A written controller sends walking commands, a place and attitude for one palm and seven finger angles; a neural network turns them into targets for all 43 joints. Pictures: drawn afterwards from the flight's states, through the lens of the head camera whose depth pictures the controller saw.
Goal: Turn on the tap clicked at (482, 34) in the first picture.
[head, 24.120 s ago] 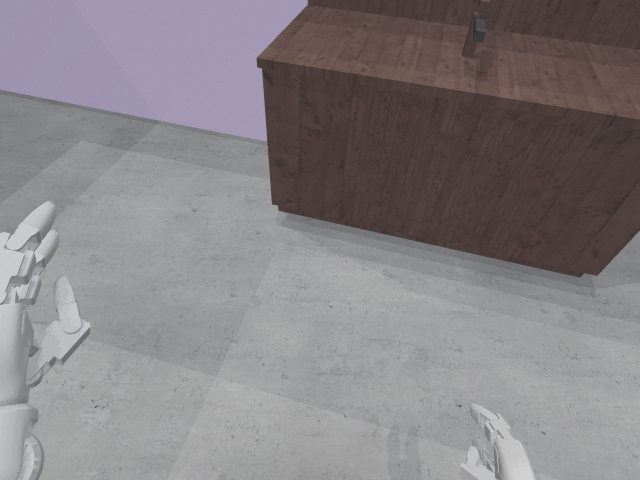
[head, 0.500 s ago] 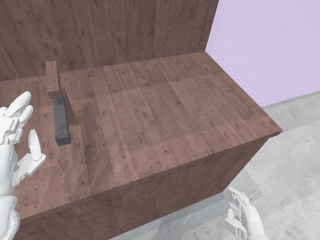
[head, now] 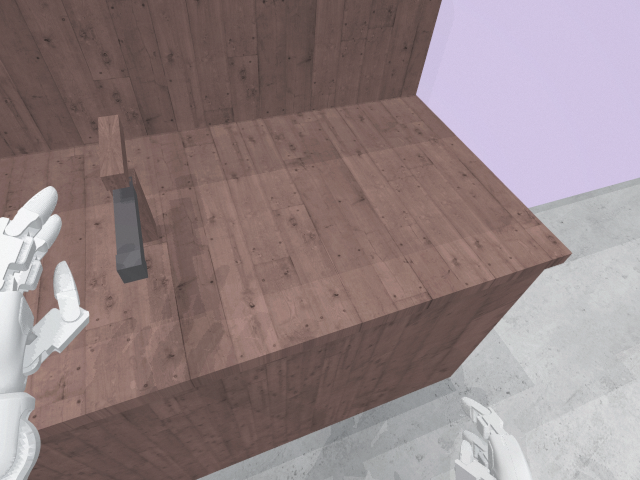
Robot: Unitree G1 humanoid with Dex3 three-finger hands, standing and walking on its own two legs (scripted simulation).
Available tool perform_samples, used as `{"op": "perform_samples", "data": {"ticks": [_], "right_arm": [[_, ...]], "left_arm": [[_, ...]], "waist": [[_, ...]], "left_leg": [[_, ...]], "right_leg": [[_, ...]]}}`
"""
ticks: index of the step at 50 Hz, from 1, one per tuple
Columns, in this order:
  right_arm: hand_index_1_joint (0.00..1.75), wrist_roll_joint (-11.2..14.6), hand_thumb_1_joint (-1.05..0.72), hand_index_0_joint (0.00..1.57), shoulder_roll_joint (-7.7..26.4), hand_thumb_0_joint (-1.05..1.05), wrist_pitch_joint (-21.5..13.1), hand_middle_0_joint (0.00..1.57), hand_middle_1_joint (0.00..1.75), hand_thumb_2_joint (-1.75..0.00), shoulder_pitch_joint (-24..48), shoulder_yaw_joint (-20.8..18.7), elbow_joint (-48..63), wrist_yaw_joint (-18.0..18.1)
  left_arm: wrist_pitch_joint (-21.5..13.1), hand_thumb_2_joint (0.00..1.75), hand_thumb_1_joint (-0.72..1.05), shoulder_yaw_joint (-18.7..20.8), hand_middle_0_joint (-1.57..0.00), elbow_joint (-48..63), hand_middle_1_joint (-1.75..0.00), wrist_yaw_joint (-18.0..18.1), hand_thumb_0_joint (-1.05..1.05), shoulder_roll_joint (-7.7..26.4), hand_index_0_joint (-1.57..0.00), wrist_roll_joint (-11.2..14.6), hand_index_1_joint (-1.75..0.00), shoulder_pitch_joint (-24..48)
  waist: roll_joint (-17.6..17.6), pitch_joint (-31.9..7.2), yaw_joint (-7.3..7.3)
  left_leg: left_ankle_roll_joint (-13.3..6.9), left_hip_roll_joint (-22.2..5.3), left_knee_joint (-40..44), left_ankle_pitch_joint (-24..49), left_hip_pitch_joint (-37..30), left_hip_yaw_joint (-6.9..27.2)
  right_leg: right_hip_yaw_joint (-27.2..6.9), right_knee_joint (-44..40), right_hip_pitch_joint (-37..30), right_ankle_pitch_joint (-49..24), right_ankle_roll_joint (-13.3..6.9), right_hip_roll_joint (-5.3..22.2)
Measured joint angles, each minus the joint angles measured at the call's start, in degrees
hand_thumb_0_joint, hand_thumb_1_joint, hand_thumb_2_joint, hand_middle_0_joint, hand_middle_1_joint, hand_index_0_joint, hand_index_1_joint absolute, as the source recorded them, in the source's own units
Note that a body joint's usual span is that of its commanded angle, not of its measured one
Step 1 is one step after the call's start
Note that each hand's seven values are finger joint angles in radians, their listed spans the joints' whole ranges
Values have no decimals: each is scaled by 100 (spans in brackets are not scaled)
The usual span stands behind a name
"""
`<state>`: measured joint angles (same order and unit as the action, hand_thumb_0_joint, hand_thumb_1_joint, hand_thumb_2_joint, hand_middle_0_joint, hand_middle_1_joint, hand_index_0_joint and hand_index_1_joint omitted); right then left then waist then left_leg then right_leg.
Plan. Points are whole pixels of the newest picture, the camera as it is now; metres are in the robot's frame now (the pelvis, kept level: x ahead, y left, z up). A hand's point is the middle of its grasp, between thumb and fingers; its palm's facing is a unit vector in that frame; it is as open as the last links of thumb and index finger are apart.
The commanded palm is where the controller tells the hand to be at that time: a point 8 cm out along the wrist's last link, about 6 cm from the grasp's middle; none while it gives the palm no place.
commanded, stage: come to a stop and stand still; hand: left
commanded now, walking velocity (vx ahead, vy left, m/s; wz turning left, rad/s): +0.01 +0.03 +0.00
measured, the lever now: (132, 266) +0.33 +0.27 +0.07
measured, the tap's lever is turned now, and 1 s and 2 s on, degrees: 0 0 0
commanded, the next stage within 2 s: look again from close up in 0.88 s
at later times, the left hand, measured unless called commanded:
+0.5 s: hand (83, 293) +0.23 +0.24 +0.17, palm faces +0.42 -0.86 -0.30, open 7.4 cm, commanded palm +0.17 +0.27 +0.17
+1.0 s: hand (87, 299) +0.23 +0.24 +0.17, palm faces +0.37 -0.86 -0.34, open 7.4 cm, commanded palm +0.17 +0.28 +0.17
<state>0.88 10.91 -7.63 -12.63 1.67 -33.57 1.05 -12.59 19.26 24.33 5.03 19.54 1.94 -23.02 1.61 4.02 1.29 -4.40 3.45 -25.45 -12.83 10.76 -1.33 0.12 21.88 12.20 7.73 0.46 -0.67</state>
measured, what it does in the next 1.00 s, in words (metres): stands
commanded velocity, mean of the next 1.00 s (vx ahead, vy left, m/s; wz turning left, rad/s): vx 0.00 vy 0.00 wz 0.00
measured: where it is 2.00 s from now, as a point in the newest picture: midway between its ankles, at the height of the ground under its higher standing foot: outside the picture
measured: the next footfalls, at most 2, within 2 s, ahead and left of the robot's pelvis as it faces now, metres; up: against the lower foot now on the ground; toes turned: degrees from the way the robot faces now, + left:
none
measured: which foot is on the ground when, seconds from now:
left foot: down 0.00-1.00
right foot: down 0.00-1.00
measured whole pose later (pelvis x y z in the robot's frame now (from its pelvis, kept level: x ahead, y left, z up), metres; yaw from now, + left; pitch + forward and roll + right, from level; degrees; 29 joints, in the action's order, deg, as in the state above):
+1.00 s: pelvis +0.01 +0.00 +0.00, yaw +0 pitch -1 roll -1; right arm 0.7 10.9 -8.2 -11.4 1.7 -33.5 1.1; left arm -13.5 19.9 27.9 5.1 20.5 2.7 -23.2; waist 1.9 4.5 1.7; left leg -4.0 3.1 -25.8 -13.8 10.6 -1.2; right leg 0.3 22.3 12.1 8.7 0.2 -1.0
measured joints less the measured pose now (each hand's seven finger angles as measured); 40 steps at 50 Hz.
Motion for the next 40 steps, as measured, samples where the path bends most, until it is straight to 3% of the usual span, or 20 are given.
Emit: {"op": "perform_samples", "data": {"ticks": [1, 2, 4, 5, 8, 12, 16, 19, 23, 28, 33, 40], "right_arm": [[30, -86, -90, 20, 16, 1, -93, 20, 30, -90, -68, -24, 54, 17], [30, -117, -90, 20, 16, 1, -191, 20, 30, -90, -99, -13, 19, 18], [30, -124, -90, 20, 2, 1, -238, 20, 30, -90, 5, 47, -95, -46], [30, -94, -90, 20, 7, 1, -257, 20, 30, -90, 46, 47, -87, -98], [30, -33, -90, 20, 91, 1, -308, 20, 30, -90, 49, -43, 58, -224], [30, 43, -90, 20, 151, 1, -262, 20, 30, -90, -28, -121, 77, -215], [30, 42, -90, 20, 41, 1, -155, 20, 30, -90, -133, -66, -44, -59], [30, 25, -90, 20, 3, 1, -161, 20, 30, -90, -174, -15, -95, 18], [30, 2, -90, 20, 64, 1, -286, 20, 30, -90, -68, -4, -137, 11], [30, -17, -90, 20, 99, 1, -323, 20, 30, -90, 169, -47, -81, -71], [30, -2, -90, 20, 24, 1, -167, 20, 30, -90, 291, -50, 74, -51], [30, 1, -90, 20, 18, 1, -85, 20, 30, -90, 194, -3, 123, 13]], "left_arm": [[8, 90, 89, 85, -21, -4, -30, -112, 2, 196, -21, -281, -30, 283], [-180, 90, 88, 226, -22, -209, -30, -218, 2, 484, -21, -379, -30, 727], [-403, 90, 88, 554, -22, -549, -30, -212, 2, 812, -22, -197, -30, 1269], [-429, 90, 88, 681, -22, -607, -30, -167, 2, 820, -22, -64, -30, 1328], [-415, 90, 89, 659, -21, -407, -30, -77, 1, 456, -21, 164, -30, 915], [-433, 90, 89, 28, -21, -114, -30, -156, 1, 14, -21, 146, -30, -67], [-351, 90, 89, -113, -22, -265, -30, -234, 1, 103, -21, 98, -30, -346], [-280, 90, 88, 82, -22, -406, -30, -167, 1, 206, -22, 102, -30, -54], [-253, 90, 88, 215, -22, -212, -30, -21, 2, 76, -22, 131, -30, 375], [-341, 90, 89, 36, -21, 190, -30, 14, 2, -59, -21, 108, -30, 331], [-281, 90, 89, 18, -21, 69, -30, -64, 1, 108, -21, 104, -30, 28], [-30, 90, 89, 108, -21, -32, -30, -39, 1, 102, -21, 124, -30, -41]], "waist": [[14, 41, 72], [68, 56, 141], [147, 106, 183], [137, 105, 159], [-59, 20, 28], [-277, -137, -81], [-138, -183, -39], [9, -109, 68], [60, 25, 153], [13, -16, 69], [-17, -120, -46], [39, 10, 38]], "left_leg": [[4, -15, -111, -24, 98, 34], [10, -8, -206, -39, 216, 77], [42, -22, -227, -21, 271, 76], [54, -33, -224, -18, 274, 40], [28, -26, -257, -69, 267, -75], [-15, 14, -238, -141, 195, -154], [22, 7, -206, -153, 149, -79], [58, -24, -228, -160, 150, 12], [88, -58, -260, -184, 116, 72], [87, -69, -206, -194, 45, 38], [79, -72, -95, -164, 2, -10], [64, -72, -33, -110, 6, 1]], "right_leg": [[41, 66, 63, 19, -9, -12], [90, 173, 174, 55, -29, -2], [92, 229, 253, 58, -75, -16], [58, 245, 279, 45, -84, -27], [-57, 363, 343, 95, -54, -24], [-143, 472, 346, 215, 4, 10], [-71, 467, 291, 272, -29, 4], [21, 426, 241, 275, -80, -22], [82, 350, 146, 253, -107, -54], [44, 259, 70, 228, -90, -67], [-10, 166, 51, 191, -73, -72], [1, 60, 29, 117, -66, -71]]}}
